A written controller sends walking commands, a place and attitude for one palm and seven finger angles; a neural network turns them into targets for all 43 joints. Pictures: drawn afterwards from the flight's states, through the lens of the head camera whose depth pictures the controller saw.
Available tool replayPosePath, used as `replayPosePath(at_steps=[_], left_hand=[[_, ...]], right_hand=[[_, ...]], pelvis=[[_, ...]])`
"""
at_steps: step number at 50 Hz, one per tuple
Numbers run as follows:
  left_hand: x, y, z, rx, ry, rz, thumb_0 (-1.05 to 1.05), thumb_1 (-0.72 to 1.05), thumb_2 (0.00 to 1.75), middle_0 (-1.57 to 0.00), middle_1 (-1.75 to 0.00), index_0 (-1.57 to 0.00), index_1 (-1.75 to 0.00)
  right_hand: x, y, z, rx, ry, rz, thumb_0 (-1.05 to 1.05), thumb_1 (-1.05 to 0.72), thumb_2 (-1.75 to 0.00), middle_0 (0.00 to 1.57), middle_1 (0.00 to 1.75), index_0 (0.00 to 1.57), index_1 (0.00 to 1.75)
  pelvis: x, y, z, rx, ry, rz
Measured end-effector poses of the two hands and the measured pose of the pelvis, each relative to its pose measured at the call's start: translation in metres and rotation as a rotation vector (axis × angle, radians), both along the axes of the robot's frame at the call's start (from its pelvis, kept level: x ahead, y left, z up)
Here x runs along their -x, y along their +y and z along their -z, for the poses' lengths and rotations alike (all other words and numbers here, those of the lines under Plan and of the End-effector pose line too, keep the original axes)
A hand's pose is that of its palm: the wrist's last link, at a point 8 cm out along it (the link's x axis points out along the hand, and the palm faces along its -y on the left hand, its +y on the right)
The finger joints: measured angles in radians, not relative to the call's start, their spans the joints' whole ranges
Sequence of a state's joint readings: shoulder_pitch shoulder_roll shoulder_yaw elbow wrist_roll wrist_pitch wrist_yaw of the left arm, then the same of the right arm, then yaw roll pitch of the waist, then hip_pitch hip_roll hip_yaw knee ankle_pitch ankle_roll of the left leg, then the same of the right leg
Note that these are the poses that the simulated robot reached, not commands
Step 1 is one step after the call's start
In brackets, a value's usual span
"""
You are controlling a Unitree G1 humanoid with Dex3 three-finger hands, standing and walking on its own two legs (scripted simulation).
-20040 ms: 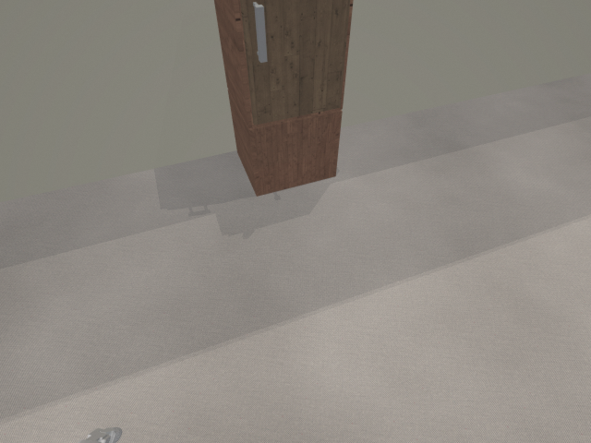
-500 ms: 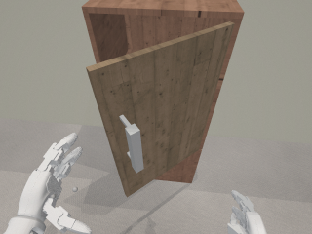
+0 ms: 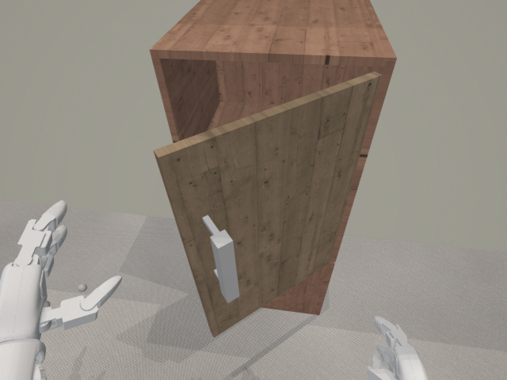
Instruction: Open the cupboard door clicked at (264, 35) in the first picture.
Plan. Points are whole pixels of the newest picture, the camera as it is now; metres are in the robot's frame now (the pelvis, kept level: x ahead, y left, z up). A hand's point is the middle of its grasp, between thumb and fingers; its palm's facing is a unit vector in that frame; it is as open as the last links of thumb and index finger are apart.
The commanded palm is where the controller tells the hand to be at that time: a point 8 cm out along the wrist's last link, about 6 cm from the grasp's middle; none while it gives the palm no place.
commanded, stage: draw the hand back to the body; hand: left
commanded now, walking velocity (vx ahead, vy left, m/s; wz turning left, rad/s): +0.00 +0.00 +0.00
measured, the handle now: (220, 260) +0.31 +0.10 +0.02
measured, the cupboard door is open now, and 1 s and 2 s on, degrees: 41 41 41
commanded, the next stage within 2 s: step back with the hand held close in 0.60 s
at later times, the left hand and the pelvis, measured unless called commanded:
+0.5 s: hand (71, 271) +0.19 +0.25 +0.16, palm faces +0.45 -0.80 -0.39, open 7.5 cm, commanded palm +0.14 +0.29 +0.17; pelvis +0.00 -0.01 +0.01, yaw -1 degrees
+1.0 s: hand (60, 282) +0.18 +0.25 +0.15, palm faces +0.35 -0.80 -0.49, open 7.4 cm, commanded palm +0.12 +0.30 +0.18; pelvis -0.03 +0.00 +0.01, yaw -2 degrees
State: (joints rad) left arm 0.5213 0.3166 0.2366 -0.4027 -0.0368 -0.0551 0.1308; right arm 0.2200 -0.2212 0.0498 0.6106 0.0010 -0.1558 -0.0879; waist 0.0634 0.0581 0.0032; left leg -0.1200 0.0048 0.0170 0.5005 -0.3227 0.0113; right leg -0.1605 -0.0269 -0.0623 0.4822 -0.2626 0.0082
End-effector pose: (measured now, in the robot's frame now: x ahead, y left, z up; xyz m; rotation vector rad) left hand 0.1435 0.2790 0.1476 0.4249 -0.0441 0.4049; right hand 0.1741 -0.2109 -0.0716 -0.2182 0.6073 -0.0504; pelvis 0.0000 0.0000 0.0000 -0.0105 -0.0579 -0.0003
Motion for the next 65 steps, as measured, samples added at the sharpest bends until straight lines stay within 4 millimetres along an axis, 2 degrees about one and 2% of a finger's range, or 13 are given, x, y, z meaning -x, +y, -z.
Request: replayPosePath(at_steps=[14,21,36,41,49,55,65], left_hand=[[-0.006,0.011,-0.036,-0.075,-0.109,-0.043,0.01,0.7,0.81,-0.2,-0.31,-0.2,-0.3],[-0.005,0.007,-0.028,-0.047,-0.087,-0.044,0.01,0.84,0.87,-0.2,-0.3,-0.2,-0.3],[0.004,0.006,-0.027,-0.044,-0.093,-0.037,0.01,0.89,0.9,-0.21,-0.31,-0.21,-0.3],[0.002,0.011,-0.038,-0.091,-0.136,-0.021,0.01,0.89,0.9,-0.21,-0.31,-0.21,-0.31],[0.003,0.012,-0.029,-0.138,-0.048,0.066,0.01,0.89,0.9,-0.21,-0.31,-0.21,-0.3],[0.018,0.019,-0.029,-0.17,-0.05,0.091,0.01,0.89,0.9,-0.21,-0.31,-0.21,-0.31],[0.055,0.025,-0.032,-0.204,-0.15,0.064,0.01,0.89,0.9,-0.21,-0.31,-0.21,-0.31]], right_hand=[[-0.007,-0.013,-0.003,-0.003,0.019,0.011,0.01,-0.9,-0.9,0.2,0.3,0.2,0.3],[0.001,-0.021,0.001,-0.001,0.044,0.028,0.01,-0.9,-0.9,0.2,0.3,0.2,0.3],[0.014,-0.025,0.0,0.0,0.042,0.044,0.01,-0.9,-0.9,0.2,0.3,0.2,0.3],[0.018,-0.024,-0.003,0.005,0.052,0.045,0.01,-0.9,-0.9,0.2,0.3,0.2,0.3],[0.038,-0.031,-0.003,0.032,0.098,0.125,0.01,-0.9,-0.9,0.2,0.3,0.2,0.3],[0.062,-0.029,-0.001,0.052,0.125,0.158,0.01,-0.9,-0.9,0.2,0.3,0.2,0.3],[0.095,-0.017,0.005,0.048,0.096,0.127,0.01,-0.9,-0.9,0.2,0.3,0.2,0.3]], pelvis=[[-0.004,-0.008,-0.005,-0.001,-0.022,0.011],[0.0,-0.011,-0.006,-0.002,-0.026,0.014],[0.008,-0.013,-0.007,-0.001,-0.042,0.018],[0.015,-0.011,-0.007,0.007,-0.012,0.012],[0.03,0.002,-0.006,-0.001,0.042,0.028],[0.046,0.009,-0.002,-0.009,0.045,0.033],[0.079,0.012,0.009,-0.01,0.036,0.026]])
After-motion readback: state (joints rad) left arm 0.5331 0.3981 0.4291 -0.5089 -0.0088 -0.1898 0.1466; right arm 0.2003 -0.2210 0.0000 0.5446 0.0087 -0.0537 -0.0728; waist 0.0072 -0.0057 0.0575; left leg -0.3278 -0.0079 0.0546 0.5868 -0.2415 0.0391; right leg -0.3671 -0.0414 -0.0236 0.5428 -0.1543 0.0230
